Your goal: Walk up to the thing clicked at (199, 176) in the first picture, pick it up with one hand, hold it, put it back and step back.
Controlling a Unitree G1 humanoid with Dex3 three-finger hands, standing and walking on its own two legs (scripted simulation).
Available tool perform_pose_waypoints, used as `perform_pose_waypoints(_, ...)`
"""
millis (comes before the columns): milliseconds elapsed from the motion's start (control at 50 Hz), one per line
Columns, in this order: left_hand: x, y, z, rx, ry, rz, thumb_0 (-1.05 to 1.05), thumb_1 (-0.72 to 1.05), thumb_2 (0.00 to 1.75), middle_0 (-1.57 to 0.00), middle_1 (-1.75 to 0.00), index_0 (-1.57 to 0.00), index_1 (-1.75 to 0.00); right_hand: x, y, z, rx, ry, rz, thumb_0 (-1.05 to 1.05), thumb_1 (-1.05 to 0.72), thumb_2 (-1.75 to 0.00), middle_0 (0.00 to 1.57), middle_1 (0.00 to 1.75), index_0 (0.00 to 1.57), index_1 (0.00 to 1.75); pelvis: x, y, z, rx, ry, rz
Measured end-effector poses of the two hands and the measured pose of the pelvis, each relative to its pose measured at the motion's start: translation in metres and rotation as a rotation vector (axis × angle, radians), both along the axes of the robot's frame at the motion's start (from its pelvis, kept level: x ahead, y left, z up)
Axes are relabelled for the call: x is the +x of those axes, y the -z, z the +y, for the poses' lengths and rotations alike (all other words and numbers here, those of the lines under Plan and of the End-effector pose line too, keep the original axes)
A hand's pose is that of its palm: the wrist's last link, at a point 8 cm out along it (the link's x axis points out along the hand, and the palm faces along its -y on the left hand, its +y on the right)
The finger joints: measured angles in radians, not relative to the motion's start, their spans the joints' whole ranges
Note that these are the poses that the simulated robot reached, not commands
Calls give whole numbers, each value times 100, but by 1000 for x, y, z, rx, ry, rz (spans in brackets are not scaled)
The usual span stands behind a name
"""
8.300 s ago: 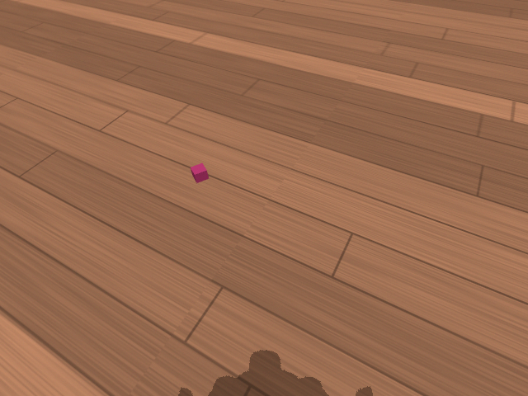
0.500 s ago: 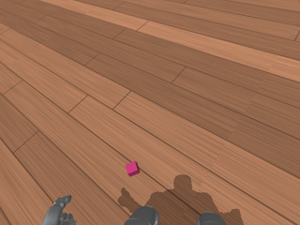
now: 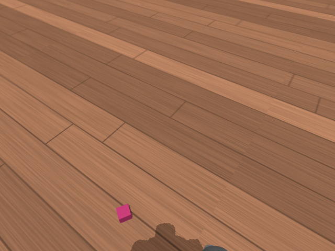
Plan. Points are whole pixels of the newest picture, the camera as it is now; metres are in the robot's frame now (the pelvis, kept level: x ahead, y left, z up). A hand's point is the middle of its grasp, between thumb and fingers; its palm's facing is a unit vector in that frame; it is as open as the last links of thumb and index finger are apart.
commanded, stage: walk up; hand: left
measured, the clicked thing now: (124, 213) +0.46 +0.28 -0.74
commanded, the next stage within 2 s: stand in 1.64 s
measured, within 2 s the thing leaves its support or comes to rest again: neither
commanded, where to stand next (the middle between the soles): +0.05 +0.00 m, yaw +0 degrees
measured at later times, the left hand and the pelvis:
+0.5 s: hand out of the picture +0.16 +0.25 -0.16, palm faces +0.00 -0.94 -0.33, open 7.4 cm; pelvis +0.01 +0.01 -0.02, yaw +0 degrees
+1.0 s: hand out of the picture +0.02 +0.31 -0.16, palm faces -0.02 -0.91 -0.41, open 7.4 cm; pelvis -0.01 +0.03 -0.01, yaw -1 degrees
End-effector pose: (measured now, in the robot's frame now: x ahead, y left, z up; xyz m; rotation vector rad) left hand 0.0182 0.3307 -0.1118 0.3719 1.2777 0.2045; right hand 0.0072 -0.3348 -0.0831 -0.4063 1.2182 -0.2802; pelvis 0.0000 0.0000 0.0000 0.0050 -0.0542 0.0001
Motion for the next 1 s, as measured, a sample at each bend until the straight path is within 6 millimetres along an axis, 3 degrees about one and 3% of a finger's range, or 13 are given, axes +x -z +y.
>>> perform_pose_waypoints(120, 44, -6, -21, 65, 11, -71, 1, 91, 90, -20, -30, -20, -30, 44, 47, 1, 92, 4, -9, 0, -90, -90, 21, 30, 20, 30, 18, 16, -15, -15, -3, -8)
perform_pose_waypoints(260, 91, -21, -49, 30, 40, -176, 1, 90, 90, -20, -30, -20, -30, 89, 59, 31, 188, -50, -44, 0, -91, -90, 21, 30, 20, 30, 26, 7, -16, 15, -6, 3)
perform_pose_waypoints(360, 118, -11, -48, -2, 45, -215, 1, 90, 90, -20, -30, -21, -30, 95, 56, 35, 154, -49, -46, 0, -90, -90, 21, 30, 20, 30, 27, 11, -10, 15, -9, 6)
perform_pose_waypoints(480, 134, 14, -33, -55, 27, -231, 1, 90, 90, -20, -30, -20, -30, 75, 39, 29, 43, -24, -18, 0, -90, -90, 21, 30, 20, 30, 14, 19, 4, 19, -1, 3)
perform_pose_waypoints(620, 102, 24, -25, -58, 15, -144, 1, 90, 90, -20, -30, -20, -30, 51, 15, 12, -38, -13, -1, 0, -90, -90, 21, 30, 20, 30, -7, 12, 4, -23, 13, 32)
perform_pose_waypoints(740, 53, 28, -30, -26, 48, -63, 1, 91, 90, -20, -30, -20, -30, 41, 28, 2, -7, -7, -45, 0, -90, -90, 21, 30, 20, 30, -21, 19, -2, -49, 39, 6)
perform_pose_waypoints(860, 6, 7, -20, -8, 10, -31, 1, 90, 90, -20, -30, -21, -30, 35, 32, 21, 73, 0, -41, 0, -90, -90, 21, 30, 20, 30, -14, 8, 5, -22, 49, -6)
perform_pose_waypoints(940, -7, -1, 3, 15, -15, -27, 1, 90, 90, -21, -30, -21, -30, 40, 34, 36, 92, -26, -34, 0, -90, -90, 21, 30, 20, 30, -10, 7, 18, -24, 30, -7)
perform_pose_waypoints(1000, -7, 5, 26, 26, -31, -15, 1, 90, 90, -21, -30, -21, -30, 49, 37, 50, 86, -35, -41, 0, -90, -90, 21, 30, 20, 30, -7, 13, 32, -26, 16, -7)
